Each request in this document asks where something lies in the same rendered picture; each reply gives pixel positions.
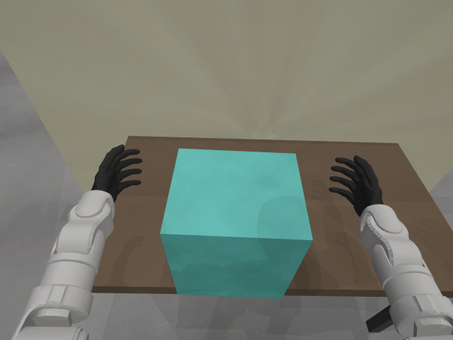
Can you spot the right robot forearm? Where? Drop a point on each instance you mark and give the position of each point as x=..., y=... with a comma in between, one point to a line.
x=418, y=308

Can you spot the robot right hand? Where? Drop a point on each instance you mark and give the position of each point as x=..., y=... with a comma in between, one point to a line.
x=365, y=189

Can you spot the robot left hand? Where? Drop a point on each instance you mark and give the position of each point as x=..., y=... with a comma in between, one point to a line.
x=109, y=175

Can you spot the left robot forearm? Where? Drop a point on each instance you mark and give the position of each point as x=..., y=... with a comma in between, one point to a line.
x=63, y=296

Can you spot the carton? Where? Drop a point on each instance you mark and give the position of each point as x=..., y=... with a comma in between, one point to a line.
x=235, y=223

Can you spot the table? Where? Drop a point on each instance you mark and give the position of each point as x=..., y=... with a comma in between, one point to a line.
x=336, y=263

